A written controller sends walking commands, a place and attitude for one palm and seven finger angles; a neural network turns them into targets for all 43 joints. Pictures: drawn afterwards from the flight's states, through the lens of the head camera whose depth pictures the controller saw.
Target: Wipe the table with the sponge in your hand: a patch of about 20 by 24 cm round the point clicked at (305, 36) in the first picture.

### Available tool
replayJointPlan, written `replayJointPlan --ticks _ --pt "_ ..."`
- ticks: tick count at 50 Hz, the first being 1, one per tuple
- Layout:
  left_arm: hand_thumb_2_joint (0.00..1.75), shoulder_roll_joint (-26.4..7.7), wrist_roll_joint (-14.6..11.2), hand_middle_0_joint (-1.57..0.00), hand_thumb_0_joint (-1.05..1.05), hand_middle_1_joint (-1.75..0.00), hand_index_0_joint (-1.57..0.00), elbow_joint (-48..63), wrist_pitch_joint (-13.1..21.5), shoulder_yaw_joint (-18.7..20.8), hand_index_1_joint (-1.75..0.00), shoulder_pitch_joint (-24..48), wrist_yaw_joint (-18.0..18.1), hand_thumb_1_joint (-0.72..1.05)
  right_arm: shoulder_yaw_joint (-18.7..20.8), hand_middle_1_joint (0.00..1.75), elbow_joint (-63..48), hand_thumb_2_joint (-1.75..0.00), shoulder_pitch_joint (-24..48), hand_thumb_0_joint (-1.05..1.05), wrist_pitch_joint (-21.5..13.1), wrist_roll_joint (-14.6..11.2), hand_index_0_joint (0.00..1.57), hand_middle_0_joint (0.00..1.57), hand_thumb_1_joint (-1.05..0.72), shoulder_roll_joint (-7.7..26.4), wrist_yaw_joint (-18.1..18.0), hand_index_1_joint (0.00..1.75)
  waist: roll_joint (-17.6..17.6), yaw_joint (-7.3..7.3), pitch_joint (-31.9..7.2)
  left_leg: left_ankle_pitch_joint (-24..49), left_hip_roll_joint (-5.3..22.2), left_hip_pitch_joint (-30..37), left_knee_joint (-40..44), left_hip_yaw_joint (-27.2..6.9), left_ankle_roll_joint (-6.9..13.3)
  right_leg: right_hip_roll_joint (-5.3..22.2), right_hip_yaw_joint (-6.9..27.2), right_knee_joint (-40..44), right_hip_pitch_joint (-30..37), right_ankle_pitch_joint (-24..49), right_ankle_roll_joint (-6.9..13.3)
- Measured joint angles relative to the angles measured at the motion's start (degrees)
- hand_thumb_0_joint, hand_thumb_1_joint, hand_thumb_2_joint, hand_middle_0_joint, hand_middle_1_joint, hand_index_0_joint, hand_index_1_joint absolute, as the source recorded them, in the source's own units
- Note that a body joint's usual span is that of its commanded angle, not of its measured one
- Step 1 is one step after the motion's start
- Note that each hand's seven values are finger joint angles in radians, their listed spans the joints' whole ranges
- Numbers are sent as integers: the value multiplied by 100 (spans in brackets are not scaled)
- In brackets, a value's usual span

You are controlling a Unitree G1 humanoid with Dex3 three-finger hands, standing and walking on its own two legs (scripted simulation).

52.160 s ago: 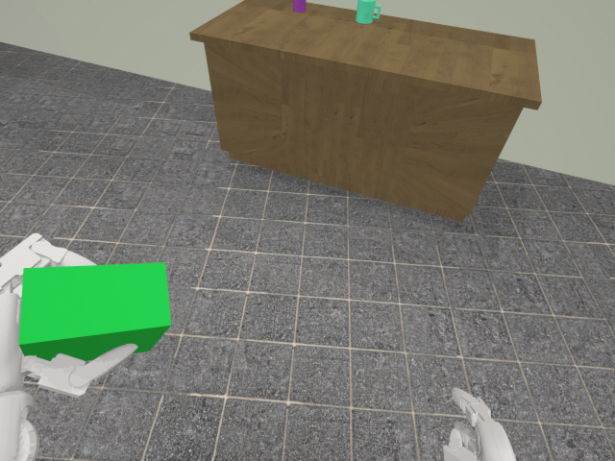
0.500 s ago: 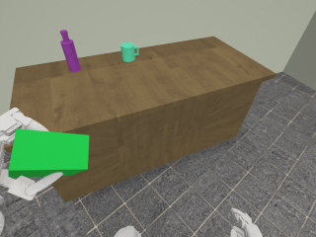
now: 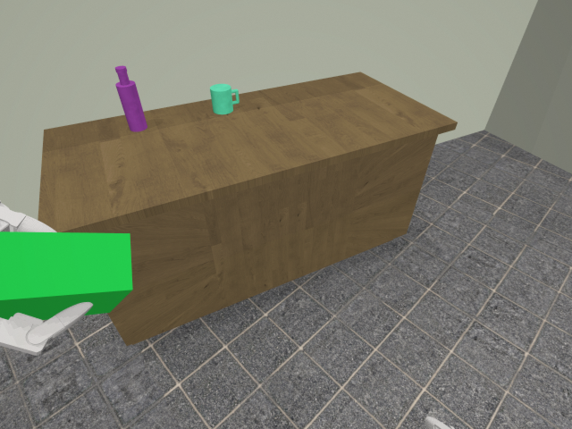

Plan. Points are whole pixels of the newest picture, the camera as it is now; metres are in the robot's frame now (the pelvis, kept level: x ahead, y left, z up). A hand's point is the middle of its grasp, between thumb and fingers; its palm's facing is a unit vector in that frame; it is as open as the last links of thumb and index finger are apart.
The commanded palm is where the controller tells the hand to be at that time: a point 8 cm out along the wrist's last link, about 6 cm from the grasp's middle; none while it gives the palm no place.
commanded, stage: stop stepping back and stand still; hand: left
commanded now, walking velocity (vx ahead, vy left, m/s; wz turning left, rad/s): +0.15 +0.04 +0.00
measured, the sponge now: (81, 278) +0.24 +0.23 +0.18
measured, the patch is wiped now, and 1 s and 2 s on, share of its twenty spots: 0.90 0.90 0.90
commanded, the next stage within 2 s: stand and wait in 0.72 s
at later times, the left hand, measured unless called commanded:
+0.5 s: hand (13, 343) +0.15 +0.24 +0.20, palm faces +0.42 -0.84 -0.34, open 10.1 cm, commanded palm +0.10 +0.27 +0.19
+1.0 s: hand (9, 372) +0.14 +0.26 +0.17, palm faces +0.40 -0.86 -0.33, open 10.1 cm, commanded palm +0.08 +0.30 +0.19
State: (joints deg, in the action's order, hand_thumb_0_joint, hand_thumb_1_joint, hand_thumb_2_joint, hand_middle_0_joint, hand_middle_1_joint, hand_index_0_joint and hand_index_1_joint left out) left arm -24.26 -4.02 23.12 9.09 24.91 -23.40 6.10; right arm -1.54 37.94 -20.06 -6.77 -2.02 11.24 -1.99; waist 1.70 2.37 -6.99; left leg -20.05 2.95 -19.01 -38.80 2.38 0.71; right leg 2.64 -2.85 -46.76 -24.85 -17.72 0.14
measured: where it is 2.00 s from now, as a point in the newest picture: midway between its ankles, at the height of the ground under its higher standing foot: outside the picture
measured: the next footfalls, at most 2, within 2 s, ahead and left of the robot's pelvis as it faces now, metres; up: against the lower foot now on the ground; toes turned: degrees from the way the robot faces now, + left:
right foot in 0.02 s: +0.06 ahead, -0.14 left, +0.00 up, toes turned -5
right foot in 0.54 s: +0.01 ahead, -0.11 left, +0.00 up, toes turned -1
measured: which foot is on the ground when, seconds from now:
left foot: down 0.00-1.00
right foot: up 0.00-0.00, down 0.02-0.28, up 0.30-0.52, down 0.54-1.00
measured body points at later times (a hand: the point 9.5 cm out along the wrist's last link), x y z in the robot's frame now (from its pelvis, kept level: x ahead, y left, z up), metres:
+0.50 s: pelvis -0.07 +0.00 +0.01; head -0.11 +0.01 +0.46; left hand +0.12 +0.29 +0.22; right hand +0.08 -0.24 -0.06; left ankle -0.05 +0.12 -0.72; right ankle -0.02 -0.13 -0.70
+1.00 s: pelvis -0.07 +0.01 +0.01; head -0.08 +0.03 +0.46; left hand +0.11 +0.30 +0.19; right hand +0.10 -0.22 -0.06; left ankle -0.05 +0.12 -0.72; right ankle -0.03 -0.11 -0.72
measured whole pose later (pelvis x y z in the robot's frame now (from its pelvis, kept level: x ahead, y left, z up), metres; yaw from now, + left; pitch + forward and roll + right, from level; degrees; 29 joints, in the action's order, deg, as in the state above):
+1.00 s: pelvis -0.07 +0.01 +0.01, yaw +1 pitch -2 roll -2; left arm -19.5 -2.9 27.9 6.6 18.1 -27.4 8.5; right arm -0.9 36.4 -11.2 -5.6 -1.1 11.3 -2.3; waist 0.6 1.6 -0.8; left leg -16.9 0.9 -17.4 -35.9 -0.6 1.1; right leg -1.1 -2.9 -29.4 -15.7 -12.1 0.3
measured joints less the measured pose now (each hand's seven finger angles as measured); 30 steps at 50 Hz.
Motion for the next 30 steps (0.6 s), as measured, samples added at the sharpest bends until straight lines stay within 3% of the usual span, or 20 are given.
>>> replayJointPlan --ticks 2,4,7,10,13,15,19,21,25,27,30 --pt "105 43 18 -72 -1 -133 -74 27 -79 7 -134 -70 13 -50 -1 30 -134 -90 14 2 44 -4 20 20 -90 51 -2 30 189 -82 224 -329 152 -371 -677 -95 88 -87 -152 804 433 -229 -55" --pt "105 311 67 -72 -1 -133 -74 36 -154 -314 -134 -8 -33 -50 96 30 -15 -90 184 2 136 -26 20 20 -90 167 14 30 471 -88 524 -581 114 -858 -1973 -442 153 -265 -367 639 407 -166 -16" --pt "105 602 106 -72 -1 -133 -74 274 -181 -772 -134 -159 -158 -50 189 30 198 -90 361 2 242 -41 20 20 -90 205 108 30 249 -191 624 -182 -139 -1334 -3377 -393 150 -243 -373 668 398 103 54" --pt "105 533 150 -72 -1 -133 -74 787 -136 -821 -134 -534 -201 -50 212 30 90 -90 509 2 254 -14 20 20 -90 154 109 30 -198 -172 513 -13 -36 -1256 -2896 -158 250 -147 -284 826 220 269 111" --pt "105 250 141 -73 -1 -132 -74 1286 -66 -650 -134 -719 -64 -51 227 30 -168 -90 638 2 85 14 20 20 -90 216 -13 30 -435 -171 412 -131 98 -487 -1084 -59 338 24 -391 698 -108 253 155" --pt "105 60 107 -73 -1 -132 -74 1364 -4 -446 -134 -630 76 -51 277 30 -290 -90 803 2 -41 49 20 20 -90 237 -130 30 -522 -160 458 -625 26 -238 -563 -18 62 88 -284 78 -427 -469 130" --pt "105 -79 176 -73 -1 -132 -74 839 -20 -188 -134 -149 240 -51 287 30 -288 -90 862 2 -274 4 20 20 -90 51 -131 30 -456 -72 421 -42 -53 -6 -183 39 38 -156 92 -1779 -826 -945 29" --pt "105 -18 113 -73 -1 -132 -74 552 -18 -162 -134 -25 256 -51 214 30 -269 -90 750 2 -274 -39 20 20 -90 -15 -63 30 -321 -9 319 137 -44 150 133 -37 32 -175 16 -1475 -654 -760 6" --pt "105 196 30 -72 -1 -133 -74 239 -134 -262 -134 -114 219 -50 24 30 -349 -90 510 1 -100 -3 20 20 -90 -51 -24 30 -83 25 274 224 -6 221 288 -148 -8 -190 -132 368 176 -416 -37" --pt "105 201 53 -72 -1 -133 -74 275 -220 -364 -134 -250 185 -50 -41 30 -402 -90 447 1 -5 38 20 20 -90 -55 -23 30 -97 -16 342 0 -37 32 -111 -155 6 -197 -127 1261 628 17 24" --pt "105 478 102 -72 -1 -133 -74 337 -318 -752 -134 -271 58 -50 41 30 -119 -90 601 1 183 66 20 20 -90 71 -13 30 146 -94 636 -373 -55 -508 -1504 -422 80 -319 -317 1108 599 401 88"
